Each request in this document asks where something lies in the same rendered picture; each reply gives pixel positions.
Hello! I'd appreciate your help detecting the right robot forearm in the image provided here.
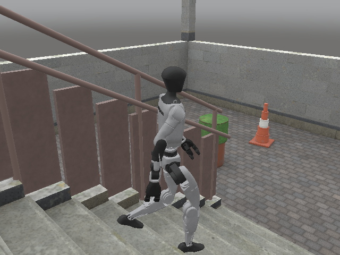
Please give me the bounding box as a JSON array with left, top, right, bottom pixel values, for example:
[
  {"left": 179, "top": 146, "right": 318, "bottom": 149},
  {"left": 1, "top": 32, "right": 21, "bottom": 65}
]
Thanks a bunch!
[{"left": 149, "top": 139, "right": 167, "bottom": 183}]

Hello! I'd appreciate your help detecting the robot torso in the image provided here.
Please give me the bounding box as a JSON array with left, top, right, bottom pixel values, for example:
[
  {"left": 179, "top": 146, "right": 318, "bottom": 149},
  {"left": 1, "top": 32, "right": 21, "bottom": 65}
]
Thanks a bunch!
[{"left": 158, "top": 98, "right": 185, "bottom": 174}]

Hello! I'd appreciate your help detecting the left robot hand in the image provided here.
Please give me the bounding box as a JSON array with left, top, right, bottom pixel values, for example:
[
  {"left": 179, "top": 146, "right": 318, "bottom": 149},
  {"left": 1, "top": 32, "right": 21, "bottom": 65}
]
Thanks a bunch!
[{"left": 181, "top": 139, "right": 200, "bottom": 160}]

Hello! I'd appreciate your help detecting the robot right upper arm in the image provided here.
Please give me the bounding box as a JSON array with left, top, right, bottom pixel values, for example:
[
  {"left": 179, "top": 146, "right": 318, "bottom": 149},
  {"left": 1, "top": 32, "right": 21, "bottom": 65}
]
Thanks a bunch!
[{"left": 154, "top": 104, "right": 185, "bottom": 145}]

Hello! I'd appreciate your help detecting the right robot hand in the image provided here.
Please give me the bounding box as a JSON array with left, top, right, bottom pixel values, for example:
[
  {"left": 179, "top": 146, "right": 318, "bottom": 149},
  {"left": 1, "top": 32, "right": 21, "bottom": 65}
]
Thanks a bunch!
[{"left": 144, "top": 182, "right": 161, "bottom": 202}]

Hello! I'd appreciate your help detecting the robot right foot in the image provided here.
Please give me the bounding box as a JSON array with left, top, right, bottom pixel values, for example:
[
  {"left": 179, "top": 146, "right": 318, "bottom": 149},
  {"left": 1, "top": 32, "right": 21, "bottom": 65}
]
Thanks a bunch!
[{"left": 178, "top": 242, "right": 205, "bottom": 253}]

